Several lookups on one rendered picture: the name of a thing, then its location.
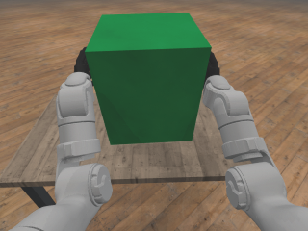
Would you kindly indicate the table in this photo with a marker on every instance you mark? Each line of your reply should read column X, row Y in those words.
column 34, row 164

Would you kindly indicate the left robot forearm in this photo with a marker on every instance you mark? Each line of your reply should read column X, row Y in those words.
column 76, row 122

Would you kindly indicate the robot left upper arm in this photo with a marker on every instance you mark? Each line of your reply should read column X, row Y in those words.
column 80, row 192

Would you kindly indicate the robot left hand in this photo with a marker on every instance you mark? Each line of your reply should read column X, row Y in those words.
column 82, row 63

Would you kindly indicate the carton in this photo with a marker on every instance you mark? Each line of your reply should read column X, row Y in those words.
column 148, row 72

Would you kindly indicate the robot right hand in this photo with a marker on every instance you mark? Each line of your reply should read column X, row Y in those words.
column 212, row 68

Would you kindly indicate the right robot forearm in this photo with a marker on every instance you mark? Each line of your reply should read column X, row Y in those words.
column 239, row 135

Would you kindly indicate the robot right upper arm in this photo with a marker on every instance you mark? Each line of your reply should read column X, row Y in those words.
column 258, row 189

